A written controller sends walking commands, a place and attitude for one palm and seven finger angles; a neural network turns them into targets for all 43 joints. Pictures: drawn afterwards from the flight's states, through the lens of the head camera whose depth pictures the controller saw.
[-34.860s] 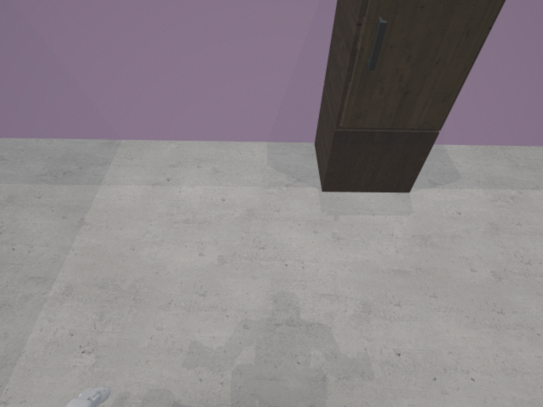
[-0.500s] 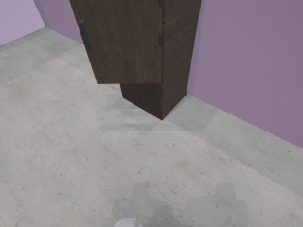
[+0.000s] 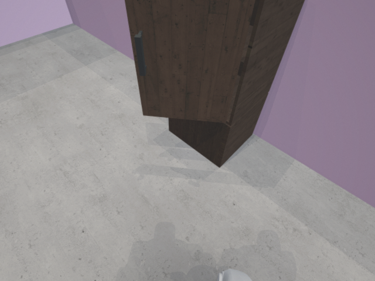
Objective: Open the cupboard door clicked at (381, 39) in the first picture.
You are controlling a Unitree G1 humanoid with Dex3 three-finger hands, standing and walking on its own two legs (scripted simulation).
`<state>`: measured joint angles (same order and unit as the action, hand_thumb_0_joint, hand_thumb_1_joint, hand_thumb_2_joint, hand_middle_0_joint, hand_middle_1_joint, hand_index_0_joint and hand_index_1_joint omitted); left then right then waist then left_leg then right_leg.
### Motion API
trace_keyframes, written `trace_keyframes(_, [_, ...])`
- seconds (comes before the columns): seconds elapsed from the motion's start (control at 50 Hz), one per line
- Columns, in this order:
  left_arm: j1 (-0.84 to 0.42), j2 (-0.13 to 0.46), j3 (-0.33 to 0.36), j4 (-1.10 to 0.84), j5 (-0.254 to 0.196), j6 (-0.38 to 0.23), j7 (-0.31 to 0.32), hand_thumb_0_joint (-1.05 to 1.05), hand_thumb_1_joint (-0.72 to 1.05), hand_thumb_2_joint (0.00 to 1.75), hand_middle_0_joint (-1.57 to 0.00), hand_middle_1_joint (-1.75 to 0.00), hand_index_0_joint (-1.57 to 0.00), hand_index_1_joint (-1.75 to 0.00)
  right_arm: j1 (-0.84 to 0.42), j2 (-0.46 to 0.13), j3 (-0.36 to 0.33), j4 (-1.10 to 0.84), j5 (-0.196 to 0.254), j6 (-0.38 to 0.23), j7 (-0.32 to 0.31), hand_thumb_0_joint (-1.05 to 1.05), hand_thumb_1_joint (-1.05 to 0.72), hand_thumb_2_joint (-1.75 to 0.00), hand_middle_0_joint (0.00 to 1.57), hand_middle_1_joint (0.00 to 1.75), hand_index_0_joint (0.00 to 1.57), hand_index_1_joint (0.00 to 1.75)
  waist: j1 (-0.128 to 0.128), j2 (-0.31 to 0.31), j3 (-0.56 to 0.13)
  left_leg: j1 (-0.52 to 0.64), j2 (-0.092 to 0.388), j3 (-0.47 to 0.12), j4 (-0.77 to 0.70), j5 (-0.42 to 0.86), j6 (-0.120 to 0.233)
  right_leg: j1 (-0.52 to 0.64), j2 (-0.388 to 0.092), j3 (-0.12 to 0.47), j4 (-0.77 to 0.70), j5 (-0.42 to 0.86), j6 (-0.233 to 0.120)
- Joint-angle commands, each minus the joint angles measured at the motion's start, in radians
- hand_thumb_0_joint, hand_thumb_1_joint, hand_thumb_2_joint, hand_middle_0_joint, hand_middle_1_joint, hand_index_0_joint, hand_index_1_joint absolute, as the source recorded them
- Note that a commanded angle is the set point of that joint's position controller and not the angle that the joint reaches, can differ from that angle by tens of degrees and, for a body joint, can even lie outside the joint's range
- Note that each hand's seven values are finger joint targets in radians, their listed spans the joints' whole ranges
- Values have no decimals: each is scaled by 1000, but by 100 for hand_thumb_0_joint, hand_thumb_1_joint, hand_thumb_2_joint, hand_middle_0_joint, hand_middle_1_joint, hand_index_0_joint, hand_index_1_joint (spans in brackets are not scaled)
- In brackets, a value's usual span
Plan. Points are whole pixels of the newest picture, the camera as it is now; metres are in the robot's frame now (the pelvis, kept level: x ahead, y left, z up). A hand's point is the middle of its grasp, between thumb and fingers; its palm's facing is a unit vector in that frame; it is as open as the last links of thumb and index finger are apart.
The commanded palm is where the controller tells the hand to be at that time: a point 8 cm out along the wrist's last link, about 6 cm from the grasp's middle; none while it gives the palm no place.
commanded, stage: take the last steps up to it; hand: left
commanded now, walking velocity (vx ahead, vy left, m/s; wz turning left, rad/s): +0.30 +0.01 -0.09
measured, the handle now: (141, 53) +0.86 +0.25 +0.01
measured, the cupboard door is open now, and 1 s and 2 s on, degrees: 37 37 37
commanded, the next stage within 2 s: come to a stop and stand still in 0.62 s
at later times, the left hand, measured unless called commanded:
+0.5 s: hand (141, 227) +0.27 +0.15 -0.16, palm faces +0.02 -0.98 -0.19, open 7.1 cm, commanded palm none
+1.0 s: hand (134, 203) +0.34 +0.18 -0.18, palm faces -0.01 -0.98 -0.19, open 7.4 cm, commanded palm none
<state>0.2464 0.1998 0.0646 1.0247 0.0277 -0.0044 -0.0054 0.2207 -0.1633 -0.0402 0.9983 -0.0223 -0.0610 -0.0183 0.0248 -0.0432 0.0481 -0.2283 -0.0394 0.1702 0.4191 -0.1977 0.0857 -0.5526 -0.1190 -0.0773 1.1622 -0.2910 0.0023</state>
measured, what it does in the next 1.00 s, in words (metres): walks ahead: right foot, then left foot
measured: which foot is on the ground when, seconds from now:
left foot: down 0.00-0.36, up 0.38-0.66, down 0.68-1.00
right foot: up 0.00-0.32, down 0.34-0.70, up 0.72-1.00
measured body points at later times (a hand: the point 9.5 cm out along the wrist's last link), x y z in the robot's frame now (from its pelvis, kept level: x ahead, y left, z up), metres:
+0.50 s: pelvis +0.18 -0.03 +0.00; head +0.21 -0.03 +0.45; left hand +0.27 +0.20 -0.14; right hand +0.12 -0.24 -0.16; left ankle +0.15 +0.09 -0.67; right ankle +0.17 -0.13 -0.74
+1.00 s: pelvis +0.30 +0.00 +0.00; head +0.34 +0.01 +0.45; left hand +0.34 +0.24 -0.16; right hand +0.35 -0.23 -0.15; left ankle +0.33 +0.10 -0.74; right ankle +0.29 -0.12 -0.71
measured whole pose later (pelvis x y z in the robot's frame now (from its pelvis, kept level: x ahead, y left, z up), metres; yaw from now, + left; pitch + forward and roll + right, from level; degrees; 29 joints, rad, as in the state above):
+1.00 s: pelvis +0.30 +0.00 +0.00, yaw -3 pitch +1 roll +0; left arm 0.21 0.17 0.04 1.02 0.02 0.04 0.02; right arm 0.16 -0.16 -0.03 1.03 -0.02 0.01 -0.04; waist 0.01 -0.01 0.08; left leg -0.27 0.03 0.12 0.48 -0.22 0.04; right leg -0.37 -0.04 -0.06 0.76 -0.41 0.02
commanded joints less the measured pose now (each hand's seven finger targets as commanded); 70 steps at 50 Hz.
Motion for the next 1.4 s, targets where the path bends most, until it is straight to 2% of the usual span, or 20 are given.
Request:
trace_keyframes(0.0, [16,16,7,-57,2,-2,-7,0,90,90,-20,-30,-20,-30,136,-118,-21,13,-1,-19,-2,0,-90,-90,20,30,20,30,-15,67,0,80,323,-245,-294,30,105,-66,-30,62,-117,82,10])
trace_keyframes(0.22, [-189,11,-7,-145,-2,-19,-11,0,90,90,-20,-30,-20,-30,259,-118,-9,90,-13,-11,-2,0,-90,-90,20,30,20,30,-64,77,47,186,319,-172,-186,262,88,63,37,-13,-514,42,-17])
trace_keyframes(0.28, [-50,36,1,-96,0,-34,-8,0,90,90,-20,-30,-20,-30,261,-105,-2,104,-6,-6,-4,0,-90,-90,20,30,20,30,-3,65,-35,136,245,-99,27,381,22,348,87,-50,-668,125,-47])
trace_keyframes(0.3, [92,87,18,-52,2,-47,-1,0,90,90,-20,-30,-20,-30,235,-96,-1,92,7,-11,0,0,-90,-90,20,30,20,30,58,0,-124,-19,187,-54,214,344,-18,607,8,71,-669,214,-95])
trace_keyframes(0.32, [247,181,44,-4,2,-53,10,0,90,90,-20,-30,-20,-30,227,-66,-1,62,16,-15,8,0,-90,-90,20,30,20,30,100,-189,-205,-276,65,28,458,-8,-70,848,-233,369,-732,327,-198])
trace_keyframes(0.34, [288,212,44,12,-15,-53,14,0,90,90,-20,-30,-20,-30,178,-86,-3,44,16,-11,8,0,-90,-90,20,30,20,30,110,-174,-195,-369,40,-40,714,-419,-81,825,-361,504,-832,437,-296])
trace_keyframes(0.4, [120,110,20,-18,-16,-61,29,0,90,90,-20,-30,-20,-30,82,-40,-8,33,10,7,7,0,-90,-90,20,30,20,30,32,-10,-55,-398,138,-173,731,-253,-94,589,-260,279,-858,536,-227])
trace_keyframes(0.46, [49,60,5,-22,-8,-67,26,0,90,90,-20,-30,-20,-30,141,8,-4,55,2,33,19,0,-90,-90,20,30,20,30,-35,-81,-25,-258,143,-126,553,-164,-114,405,-174,96,-926,415,-168])
trace_keyframes(0.62, [38,93,15,10,-8,-50,11,0,90,90,-20,-30,-20,-30,148,-36,-16,58,-7,10,30,0,-90,-90,20,30,20,30,-67,-3,-9,107,69,-42,79,32,-119,221,-103,51,-798,42,-101])
trace_keyframes(0.64, [42,77,8,5,-10,-43,8,0,90,90,-20,-30,-20,-30,220,-94,-27,72,-10,6,23,0,-90,-90,20,30,20,30,-97,105,-50,206,118,-117,45,25,-97,167,-55,13,-656,-11,-75])
trace_keyframes(0.66, [62,34,1,-7,-16,-38,6,0,90,90,-20,-30,-20,-30,287,-184,-47,76,-22,4,15,0,-90,-90,20,30,20,30,-117,309,-71,270,317,-386,-51,-4,-7,46,59,-80,-423,-185,-27])
trace_keyframes(0.68, [34,26,-6,-40,-15,-39,8,0,90,90,-20,-30,-20,-30,333,-232,-53,70,-22,12,3,0,-90,-90,20,30,20,30,-137,350,-94,261,454,-584,-168,-17,95,-11,110,-50,-181,-339,-17])
trace_keyframes(0.7, [6,34,-8,-50,-7,-37,10,0,90,90,-20,-30,-20,-30,271,-232,-47,51,-19,21,-1,0,-90,-90,20,30,20,30,-111,226,-42,164,474,-573,-190,-68,134,-24,59,21,-71,-321,-31])
trace_keyframes(0.78, [96,0,-24,33,-14,2,20,0,90,90,-20,-30,-20,-30,28,-114,9,-3,-7,12,-27,0,-90,-90,20,30,20,30,2,160,6,-67,339,-273,-165,401,57,180,6,79,-206,-121,15])
trace_keyframes(0.94, [66,50,-1,-36,-6,50,30,0,90,90,-20,-30,-20,-30,10,-203,-46,5,-4,65,-38,0,-90,-90,20,30,20,30,-26,192,-103,71,385,-245,-33,640,93,213,72,26,-381,-124,15])
trace_keyframes(1.02, [101,62,6,-49,-4,38,30,0,90,90,-20,-30,-20,-30,-23,-195,-54,-9,1,78,-33,0,-90,-90,20,30,20,30,3,158,-102,39,320,-208,78,518,27,329,76,29,-630,117,0])
trace_keyframes(1.08, [67,187,17,-64,2,13,35,0,90,90,-20,-30,-20,-30,-15,-95,-43,-39,20,96,-15,0,-90,-90,20,30,20,30,5,-206,-111,-142,31,-84,464,-392,-115,390,-287,333,-804,805,-197])
trace_keyframes(1.18, [16,141,10,-69,-7,-2,52,0,90,90,-20,-30,-20,-30,-56,-98,-35,-22,13,111,-9,0,-90,-90,20,30,20,30,-3,-110,-102,-280,45,-199,656,-321,-138,520,-203,229,-742,908,-198])
trace_keyframes(1.32, [20,174,26,-58,0,1,52,0,90,90,-20,-30,-20,-30,-64,-81,-20,-25,17,98,4,0,-90,-90,20,30,20,30,25,-145,-110,-152,36,-144,298,-267,-146,544,-191,222,-754,727,-188])
trace_keyframes(1.38, [-23,176,20,-52,-9,3,46,0,90,90,-20,-30,-20,-30,22,-76,-14,5,15,86,3,0,-90,-90,20,30,20,30,-24,-120,-100,51,21,-111,29,-48,-136,410,-136,182,-723,526,-117])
